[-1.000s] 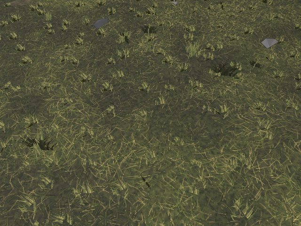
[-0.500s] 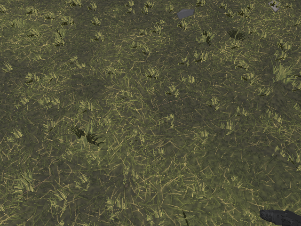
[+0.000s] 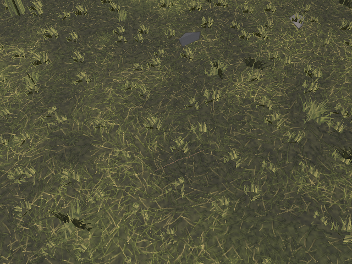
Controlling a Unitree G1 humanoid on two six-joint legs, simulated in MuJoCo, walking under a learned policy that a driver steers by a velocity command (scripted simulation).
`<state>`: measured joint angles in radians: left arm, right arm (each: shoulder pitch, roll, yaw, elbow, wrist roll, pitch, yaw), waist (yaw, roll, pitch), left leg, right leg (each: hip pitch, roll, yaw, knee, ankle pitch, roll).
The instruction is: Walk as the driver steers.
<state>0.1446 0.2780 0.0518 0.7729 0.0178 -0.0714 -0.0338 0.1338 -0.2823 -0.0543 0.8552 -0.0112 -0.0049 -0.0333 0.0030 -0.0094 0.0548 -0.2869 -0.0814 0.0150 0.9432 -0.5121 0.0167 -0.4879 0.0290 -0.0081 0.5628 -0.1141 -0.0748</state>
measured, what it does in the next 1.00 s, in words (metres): steps on the spot, turning right: left foot, then right foot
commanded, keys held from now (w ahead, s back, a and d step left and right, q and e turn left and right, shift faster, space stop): e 0.68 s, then no key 0.32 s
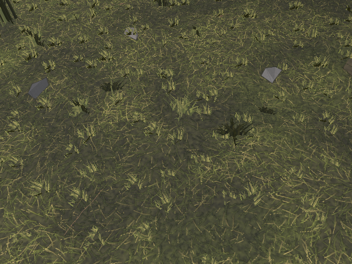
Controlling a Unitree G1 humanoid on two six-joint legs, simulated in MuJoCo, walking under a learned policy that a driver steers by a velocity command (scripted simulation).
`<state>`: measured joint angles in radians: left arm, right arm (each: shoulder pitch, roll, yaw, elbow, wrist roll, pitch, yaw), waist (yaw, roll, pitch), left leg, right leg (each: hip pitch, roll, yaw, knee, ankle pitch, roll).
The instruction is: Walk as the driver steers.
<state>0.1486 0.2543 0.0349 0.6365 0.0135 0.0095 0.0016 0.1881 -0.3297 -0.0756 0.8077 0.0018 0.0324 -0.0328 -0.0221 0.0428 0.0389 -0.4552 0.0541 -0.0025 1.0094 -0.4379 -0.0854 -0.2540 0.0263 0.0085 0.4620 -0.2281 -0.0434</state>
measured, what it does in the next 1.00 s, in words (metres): steps on the spot: left foot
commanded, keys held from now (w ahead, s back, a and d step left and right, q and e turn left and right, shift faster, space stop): no key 1.00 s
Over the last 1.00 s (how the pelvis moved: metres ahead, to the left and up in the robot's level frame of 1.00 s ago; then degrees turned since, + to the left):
0.04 0.01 0.02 -30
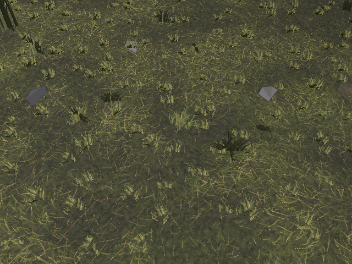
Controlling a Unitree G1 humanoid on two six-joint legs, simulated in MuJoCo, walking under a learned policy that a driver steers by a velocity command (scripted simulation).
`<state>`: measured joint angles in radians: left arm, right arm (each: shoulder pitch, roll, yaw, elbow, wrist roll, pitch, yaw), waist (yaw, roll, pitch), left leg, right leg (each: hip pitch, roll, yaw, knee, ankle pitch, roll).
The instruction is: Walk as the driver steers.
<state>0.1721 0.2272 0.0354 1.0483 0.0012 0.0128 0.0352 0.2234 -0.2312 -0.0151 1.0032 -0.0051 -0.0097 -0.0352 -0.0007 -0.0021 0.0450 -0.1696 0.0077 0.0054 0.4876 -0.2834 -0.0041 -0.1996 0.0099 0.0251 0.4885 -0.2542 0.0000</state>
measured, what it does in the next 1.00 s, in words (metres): walks ahead: left foot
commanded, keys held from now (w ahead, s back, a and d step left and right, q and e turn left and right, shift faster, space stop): no key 0.04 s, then w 0.96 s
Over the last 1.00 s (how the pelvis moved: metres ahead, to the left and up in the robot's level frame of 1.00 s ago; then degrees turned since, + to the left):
0.00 0.02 0.00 -1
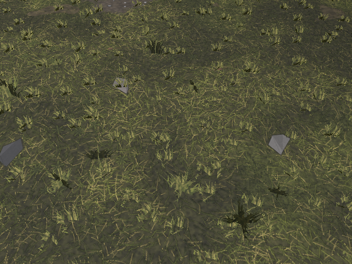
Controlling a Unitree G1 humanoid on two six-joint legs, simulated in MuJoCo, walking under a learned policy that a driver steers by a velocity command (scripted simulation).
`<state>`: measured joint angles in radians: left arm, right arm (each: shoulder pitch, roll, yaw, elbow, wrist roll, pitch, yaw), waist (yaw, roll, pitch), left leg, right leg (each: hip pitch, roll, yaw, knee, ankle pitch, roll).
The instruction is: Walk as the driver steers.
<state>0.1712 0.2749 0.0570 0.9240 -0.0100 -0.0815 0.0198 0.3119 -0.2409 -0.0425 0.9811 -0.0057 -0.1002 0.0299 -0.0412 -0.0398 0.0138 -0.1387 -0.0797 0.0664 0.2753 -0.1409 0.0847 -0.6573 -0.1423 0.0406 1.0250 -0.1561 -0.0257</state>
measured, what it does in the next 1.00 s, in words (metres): walks ahead, turning left: right foot, then left foot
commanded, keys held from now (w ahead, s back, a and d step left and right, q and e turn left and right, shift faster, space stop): w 0.24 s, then w+q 0.74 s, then w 0.02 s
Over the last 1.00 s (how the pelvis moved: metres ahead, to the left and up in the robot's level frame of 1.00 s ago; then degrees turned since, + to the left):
0.38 0.04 0.01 0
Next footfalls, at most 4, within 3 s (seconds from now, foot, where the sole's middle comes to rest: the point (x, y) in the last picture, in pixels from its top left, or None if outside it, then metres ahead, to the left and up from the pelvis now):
0.28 right None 0.36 -0.16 -0.78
0.84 left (143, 240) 0.61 0.12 -0.78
1.36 right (157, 164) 0.98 0.06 -0.78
1.86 left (91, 143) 1.12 0.39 -0.78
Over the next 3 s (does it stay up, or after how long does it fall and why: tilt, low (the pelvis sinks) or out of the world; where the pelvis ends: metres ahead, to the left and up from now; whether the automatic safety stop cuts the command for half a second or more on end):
stays up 1.61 0.28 -0.02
